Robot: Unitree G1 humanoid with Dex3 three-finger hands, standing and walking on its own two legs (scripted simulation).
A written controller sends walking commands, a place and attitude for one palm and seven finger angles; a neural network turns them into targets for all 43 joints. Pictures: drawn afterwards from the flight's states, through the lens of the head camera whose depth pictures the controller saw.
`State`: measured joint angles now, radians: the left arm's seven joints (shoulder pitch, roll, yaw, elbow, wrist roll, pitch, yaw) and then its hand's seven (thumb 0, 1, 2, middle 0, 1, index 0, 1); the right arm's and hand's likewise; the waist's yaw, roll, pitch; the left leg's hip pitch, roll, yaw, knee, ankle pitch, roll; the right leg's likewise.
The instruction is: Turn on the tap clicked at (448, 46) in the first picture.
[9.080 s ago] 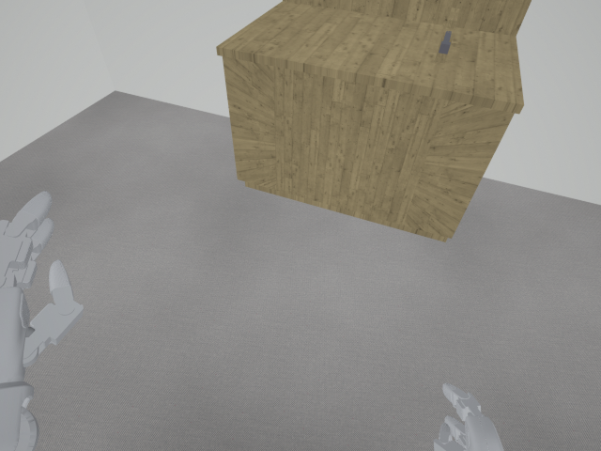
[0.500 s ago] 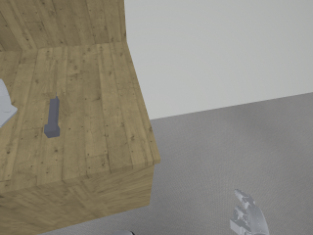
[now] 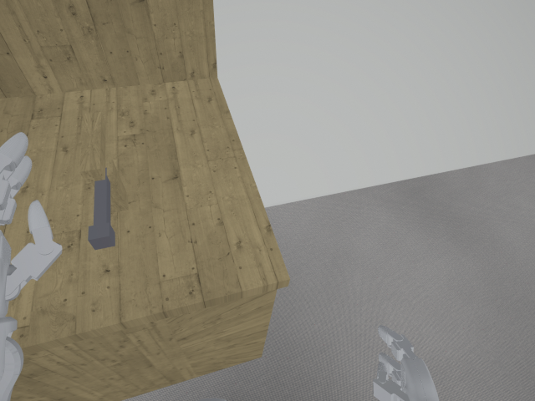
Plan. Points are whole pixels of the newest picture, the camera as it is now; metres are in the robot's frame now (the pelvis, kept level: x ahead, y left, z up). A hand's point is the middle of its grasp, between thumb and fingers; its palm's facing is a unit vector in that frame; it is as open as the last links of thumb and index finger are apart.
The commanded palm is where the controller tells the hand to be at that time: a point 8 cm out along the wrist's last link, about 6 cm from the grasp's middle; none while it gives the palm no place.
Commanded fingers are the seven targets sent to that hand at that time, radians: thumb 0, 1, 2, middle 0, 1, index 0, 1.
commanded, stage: come to a stop and stand still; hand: left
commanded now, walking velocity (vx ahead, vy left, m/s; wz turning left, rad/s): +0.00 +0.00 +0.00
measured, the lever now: (102, 236) +0.31 +0.28 +0.05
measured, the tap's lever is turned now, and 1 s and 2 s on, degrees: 0 0 0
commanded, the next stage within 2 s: look again from close up in 0.44 s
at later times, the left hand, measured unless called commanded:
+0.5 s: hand (78, 243) +0.24 +0.24 +0.15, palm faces +0.39 -0.84 -0.37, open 7.5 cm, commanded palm +0.18 +0.27 +0.18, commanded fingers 0.00 0.90 0.90 -0.20 -0.30 -0.20 -0.30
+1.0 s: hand (79, 247) +0.23 +0.24 +0.16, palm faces +0.39 -0.84 -0.37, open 7.5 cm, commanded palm +0.17 +0.27 +0.18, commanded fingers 0.00 0.90 0.90 -0.20 -0.30 -0.20 -0.30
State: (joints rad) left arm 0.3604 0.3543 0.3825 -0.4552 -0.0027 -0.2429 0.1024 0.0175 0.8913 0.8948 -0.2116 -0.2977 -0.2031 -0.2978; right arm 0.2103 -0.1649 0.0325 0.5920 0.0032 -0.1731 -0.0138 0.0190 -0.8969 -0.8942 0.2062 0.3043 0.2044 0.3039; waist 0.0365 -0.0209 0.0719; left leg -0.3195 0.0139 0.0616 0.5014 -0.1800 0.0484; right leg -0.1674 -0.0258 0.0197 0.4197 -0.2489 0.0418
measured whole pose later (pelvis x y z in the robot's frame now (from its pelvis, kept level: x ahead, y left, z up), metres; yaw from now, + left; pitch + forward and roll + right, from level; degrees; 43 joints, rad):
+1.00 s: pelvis +0.02 -0.01 +0.00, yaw +1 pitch -2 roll -1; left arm 0.41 0.36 0.34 -0.44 -0.03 -0.17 0.11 0.02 0.89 0.89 -0.21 -0.30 -0.21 -0.30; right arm 0.21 -0.19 0.01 0.58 0.02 -0.09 -0.05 0.02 -0.90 -0.89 0.20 0.30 0.20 0.30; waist 0.02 -0.01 0.04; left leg -0.26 0.02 0.05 0.47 -0.19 0.03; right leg -0.10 -0.02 0.01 0.39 -0.26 0.04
